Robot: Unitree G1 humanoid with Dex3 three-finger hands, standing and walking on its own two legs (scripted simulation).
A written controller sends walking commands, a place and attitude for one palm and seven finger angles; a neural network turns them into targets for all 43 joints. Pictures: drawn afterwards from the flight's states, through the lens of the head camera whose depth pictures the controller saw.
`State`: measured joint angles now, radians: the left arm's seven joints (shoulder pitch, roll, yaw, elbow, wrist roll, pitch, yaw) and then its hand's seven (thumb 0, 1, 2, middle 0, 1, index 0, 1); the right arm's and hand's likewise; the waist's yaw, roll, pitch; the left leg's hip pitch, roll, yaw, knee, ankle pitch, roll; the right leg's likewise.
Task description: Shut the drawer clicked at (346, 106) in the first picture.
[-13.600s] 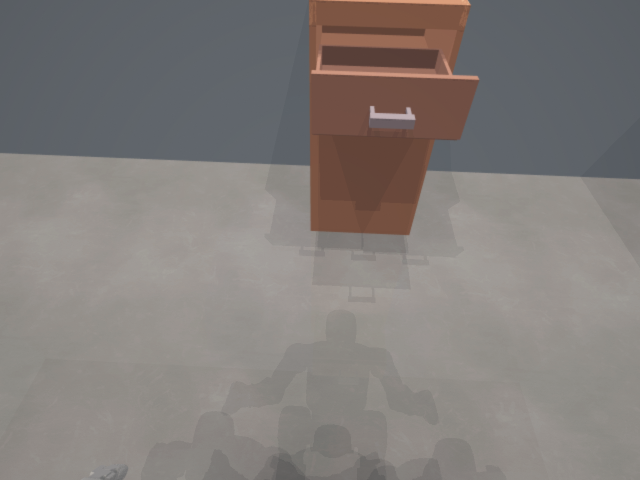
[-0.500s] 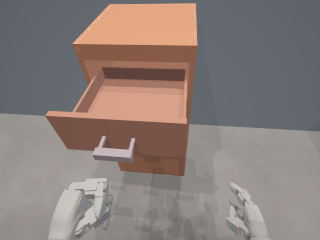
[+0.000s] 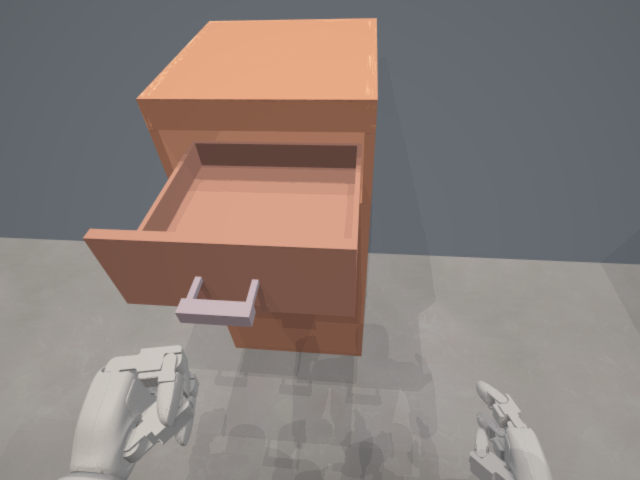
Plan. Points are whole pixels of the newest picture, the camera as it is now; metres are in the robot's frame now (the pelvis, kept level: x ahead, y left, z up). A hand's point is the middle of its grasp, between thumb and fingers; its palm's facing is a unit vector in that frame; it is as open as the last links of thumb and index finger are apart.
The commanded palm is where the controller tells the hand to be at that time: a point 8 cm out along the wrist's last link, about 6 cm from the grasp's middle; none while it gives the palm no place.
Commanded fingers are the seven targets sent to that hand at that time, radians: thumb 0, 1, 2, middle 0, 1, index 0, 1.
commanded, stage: bring the fist close to the handle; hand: left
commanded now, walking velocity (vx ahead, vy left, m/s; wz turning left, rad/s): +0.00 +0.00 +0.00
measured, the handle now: (221, 298) +0.36 +0.18 +0.02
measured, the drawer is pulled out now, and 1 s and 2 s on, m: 0.29 0.29 0.29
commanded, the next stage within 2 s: push the drawer shut in 1.44 s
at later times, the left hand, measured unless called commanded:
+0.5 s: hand (211, 396) +0.19 +0.14 +0.08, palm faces -0.03 -1.00 -0.04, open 3.3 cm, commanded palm +0.17 +0.19 +0.08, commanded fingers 0.00 0.90 0.90 -1.40 -1.60 -1.40 -1.60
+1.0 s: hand (222, 379) +0.23 +0.15 +0.03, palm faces -0.02 -1.00 -0.04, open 3.3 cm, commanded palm +0.22 +0.20 +0.03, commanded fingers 0.00 0.90 0.90 -1.40 -1.60 -1.40 -1.60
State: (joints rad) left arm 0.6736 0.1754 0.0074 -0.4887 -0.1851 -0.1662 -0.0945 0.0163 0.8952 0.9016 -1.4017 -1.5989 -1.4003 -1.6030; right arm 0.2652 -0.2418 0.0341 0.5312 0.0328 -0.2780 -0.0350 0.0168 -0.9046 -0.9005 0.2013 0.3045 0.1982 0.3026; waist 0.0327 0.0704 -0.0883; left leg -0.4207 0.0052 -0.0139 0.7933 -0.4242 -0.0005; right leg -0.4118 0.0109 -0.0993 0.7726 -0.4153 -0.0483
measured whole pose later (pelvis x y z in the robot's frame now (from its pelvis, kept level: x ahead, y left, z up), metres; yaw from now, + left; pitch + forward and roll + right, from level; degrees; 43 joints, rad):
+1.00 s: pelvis -0.01 +0.01 -0.03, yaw -1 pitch +12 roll -1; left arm 0.32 0.15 0.01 -0.05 -0.15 -0.33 -0.08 0.02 0.90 0.90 -1.40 -1.60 -1.40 -1.60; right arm 0.24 -0.24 0.03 0.53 0.00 -0.21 -0.01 0.02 -0.90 -0.90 0.20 0.30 0.20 0.30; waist -0.01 0.04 -0.10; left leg -0.71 0.00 0.00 0.99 -0.48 0.02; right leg -0.70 -0.01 -0.09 0.96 -0.47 -0.03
